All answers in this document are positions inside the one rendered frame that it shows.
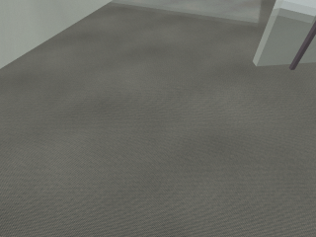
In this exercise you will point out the table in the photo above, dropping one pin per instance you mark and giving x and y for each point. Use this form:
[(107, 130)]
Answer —
[(303, 48)]

